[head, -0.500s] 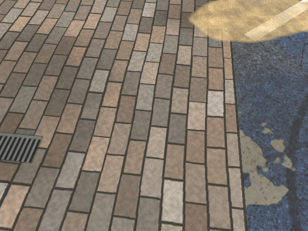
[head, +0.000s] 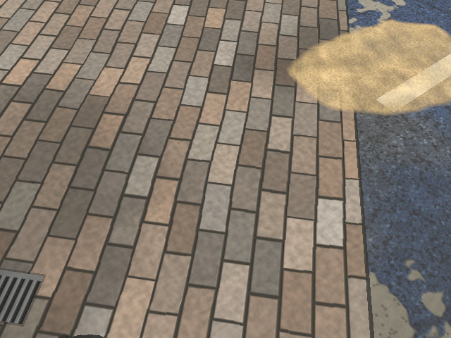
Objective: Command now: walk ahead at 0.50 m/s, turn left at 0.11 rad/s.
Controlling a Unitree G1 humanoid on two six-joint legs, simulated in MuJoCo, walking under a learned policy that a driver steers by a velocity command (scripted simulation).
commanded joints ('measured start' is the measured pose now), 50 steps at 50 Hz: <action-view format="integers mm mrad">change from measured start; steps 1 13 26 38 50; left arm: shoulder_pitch -90 158 330 253 -18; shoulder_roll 109 112 180 112 41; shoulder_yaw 27 27 44 39 24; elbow -91 14 126 74 -57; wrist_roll -1 13 -12 -24 2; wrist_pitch -27 -22 22 34 51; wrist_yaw -12 0 31 34 -14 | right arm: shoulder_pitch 37 -30 -387 -141 -89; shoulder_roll -173 -91 -53 -67 -162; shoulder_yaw -48 -20 4 -17 -49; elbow -16 -65 -173 -59 24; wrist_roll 3 -3 4 -27 -14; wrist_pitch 3 -8 -34 -50 -26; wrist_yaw -11 -3 37 15 -23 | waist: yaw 12 64 158 65 18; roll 137 -52 -15 161 81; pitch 36 -30 58 -35 72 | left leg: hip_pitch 36 -613 -656 -131 -51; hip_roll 321 211 156 357 337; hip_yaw -146 -8 48 -132 251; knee -2 809 242 -109 -95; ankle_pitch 421 48 347 154 578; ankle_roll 129 -40 -43 125 87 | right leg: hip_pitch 0 433 636 -16 -35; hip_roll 10 -148 -173 -71 -29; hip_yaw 0 227 70 74 -50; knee -43 -385 -350 629 121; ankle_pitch -82 -172 34 -367 -10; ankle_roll -43 -244 -203 -35 -32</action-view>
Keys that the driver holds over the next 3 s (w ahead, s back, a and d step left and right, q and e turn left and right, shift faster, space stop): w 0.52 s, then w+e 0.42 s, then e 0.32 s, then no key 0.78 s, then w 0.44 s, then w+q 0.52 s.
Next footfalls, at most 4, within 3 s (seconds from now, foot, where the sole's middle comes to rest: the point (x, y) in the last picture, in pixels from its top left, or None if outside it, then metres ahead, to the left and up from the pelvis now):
0.08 right None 0.23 -0.13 -0.78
0.62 left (180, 322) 0.53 0.11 -0.78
1.12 right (266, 246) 0.76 -0.18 -0.78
1.58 left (198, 227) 0.85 0.04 -0.78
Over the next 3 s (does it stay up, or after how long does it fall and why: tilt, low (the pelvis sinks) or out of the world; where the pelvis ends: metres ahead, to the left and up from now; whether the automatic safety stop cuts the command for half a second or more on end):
stays up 1.14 -0.18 0.00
